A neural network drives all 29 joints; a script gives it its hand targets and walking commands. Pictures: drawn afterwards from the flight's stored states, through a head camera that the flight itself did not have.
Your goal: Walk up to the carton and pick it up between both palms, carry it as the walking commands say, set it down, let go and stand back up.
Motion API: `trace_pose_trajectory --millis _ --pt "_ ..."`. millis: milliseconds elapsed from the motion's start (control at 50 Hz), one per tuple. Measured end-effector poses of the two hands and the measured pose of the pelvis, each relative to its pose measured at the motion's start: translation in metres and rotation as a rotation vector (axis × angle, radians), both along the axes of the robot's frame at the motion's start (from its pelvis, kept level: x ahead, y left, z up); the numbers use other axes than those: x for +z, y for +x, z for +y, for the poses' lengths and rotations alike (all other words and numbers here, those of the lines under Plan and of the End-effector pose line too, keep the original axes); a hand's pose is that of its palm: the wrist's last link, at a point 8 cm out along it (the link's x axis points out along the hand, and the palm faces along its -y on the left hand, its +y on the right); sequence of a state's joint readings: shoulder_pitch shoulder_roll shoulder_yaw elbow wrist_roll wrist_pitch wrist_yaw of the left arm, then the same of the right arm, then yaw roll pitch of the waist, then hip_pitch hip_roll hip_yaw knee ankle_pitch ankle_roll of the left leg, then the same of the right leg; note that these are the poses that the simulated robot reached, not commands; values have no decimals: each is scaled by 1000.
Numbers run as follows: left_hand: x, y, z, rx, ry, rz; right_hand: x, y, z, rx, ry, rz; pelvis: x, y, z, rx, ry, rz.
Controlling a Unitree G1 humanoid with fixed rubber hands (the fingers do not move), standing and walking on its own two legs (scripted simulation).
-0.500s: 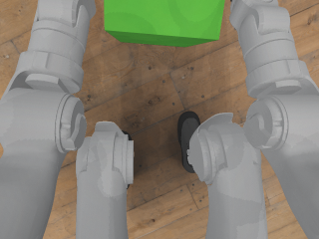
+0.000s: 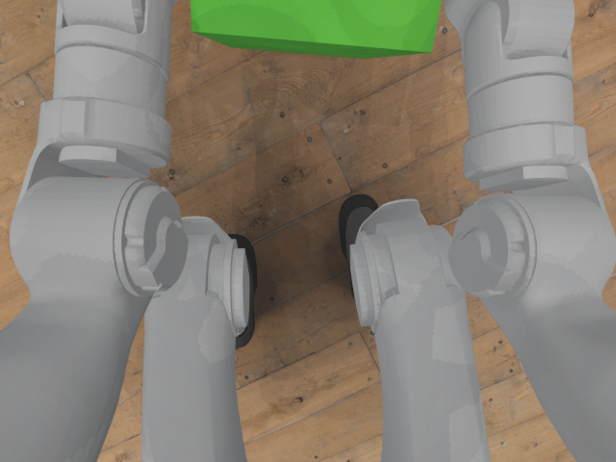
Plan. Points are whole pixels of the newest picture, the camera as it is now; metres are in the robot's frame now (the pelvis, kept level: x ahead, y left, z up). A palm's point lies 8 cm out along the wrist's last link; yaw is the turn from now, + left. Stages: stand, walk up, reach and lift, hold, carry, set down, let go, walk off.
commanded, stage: reach and lift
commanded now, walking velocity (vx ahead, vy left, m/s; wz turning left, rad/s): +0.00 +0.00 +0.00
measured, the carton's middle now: out of the picture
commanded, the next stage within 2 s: none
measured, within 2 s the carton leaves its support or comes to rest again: neither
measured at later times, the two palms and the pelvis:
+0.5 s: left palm out of the picture +0.58 +0.10 -0.08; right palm out of the picture +0.52 -0.16 -0.10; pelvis -0.01 +0.00 +0.04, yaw +1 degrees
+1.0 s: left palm out of the picture +0.56 +0.09 -0.01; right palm out of the picture +0.51 -0.17 -0.03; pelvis -0.02 +0.00 +0.09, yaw +1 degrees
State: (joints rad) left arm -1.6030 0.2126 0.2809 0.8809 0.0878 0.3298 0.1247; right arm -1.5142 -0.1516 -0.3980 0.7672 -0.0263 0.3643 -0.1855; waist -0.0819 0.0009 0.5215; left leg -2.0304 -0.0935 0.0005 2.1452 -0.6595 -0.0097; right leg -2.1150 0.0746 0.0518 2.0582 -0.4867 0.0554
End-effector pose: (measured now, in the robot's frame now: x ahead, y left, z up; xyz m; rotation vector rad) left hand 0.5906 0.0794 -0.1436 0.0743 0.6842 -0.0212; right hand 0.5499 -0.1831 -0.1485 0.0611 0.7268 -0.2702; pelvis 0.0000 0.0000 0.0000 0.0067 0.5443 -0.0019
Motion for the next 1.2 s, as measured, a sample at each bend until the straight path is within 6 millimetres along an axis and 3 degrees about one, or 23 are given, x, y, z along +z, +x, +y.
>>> trace_pose_trajectory --millis 200,520,900,1200 --pt "20 -2 12 13 8 -18 17 1 11 10 10 -19 11 -2 -6 3 12 -10" --pt "65 -15 17 9 -2 -22 47 -28 20 -29 34 -27 39 -15 2 23 -13 -32" --pt "114 -32 6 6 -12 -39 103 -41 8 -48 38 -49 77 -21 4 21 -14 -68" --pt "154 -44 13 19 -17 -41 143 -51 15 -35 35 -55 107 -25 -5 19 5 -107"
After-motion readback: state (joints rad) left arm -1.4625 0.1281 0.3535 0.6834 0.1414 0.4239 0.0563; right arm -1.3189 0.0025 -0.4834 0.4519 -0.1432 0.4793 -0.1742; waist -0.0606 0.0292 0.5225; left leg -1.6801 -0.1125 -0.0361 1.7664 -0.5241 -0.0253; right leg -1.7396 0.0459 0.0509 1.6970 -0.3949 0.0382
